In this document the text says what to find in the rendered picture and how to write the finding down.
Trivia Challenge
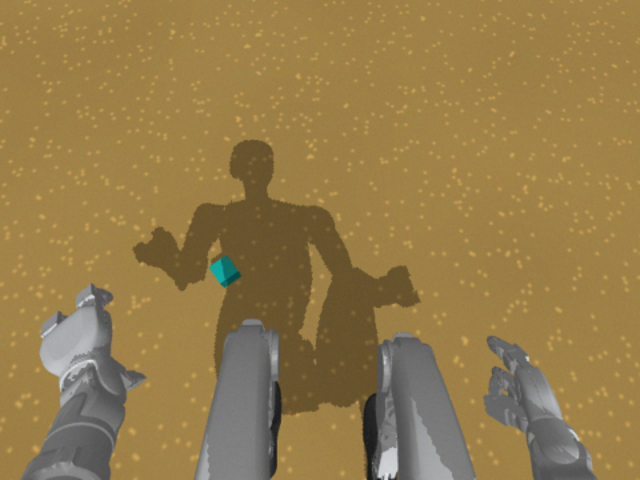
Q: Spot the left robot arm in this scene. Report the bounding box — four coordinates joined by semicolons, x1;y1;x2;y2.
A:
20;353;127;480

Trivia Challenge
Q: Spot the right robot foot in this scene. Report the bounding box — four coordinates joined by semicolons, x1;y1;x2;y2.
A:
363;393;398;480

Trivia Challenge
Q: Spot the left robot hand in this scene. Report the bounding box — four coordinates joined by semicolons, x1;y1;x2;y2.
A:
39;283;146;391

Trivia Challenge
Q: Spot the right robot hand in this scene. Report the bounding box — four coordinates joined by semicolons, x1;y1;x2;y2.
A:
484;336;564;433

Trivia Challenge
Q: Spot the cube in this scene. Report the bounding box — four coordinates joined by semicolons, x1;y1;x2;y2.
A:
209;255;241;288

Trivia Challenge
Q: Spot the right robot arm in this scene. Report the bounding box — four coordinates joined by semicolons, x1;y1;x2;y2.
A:
526;418;598;480

